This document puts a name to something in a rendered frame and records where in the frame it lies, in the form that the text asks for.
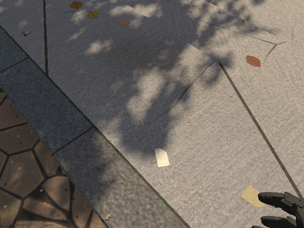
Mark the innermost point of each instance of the right robot hand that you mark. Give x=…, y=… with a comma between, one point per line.
x=288, y=203

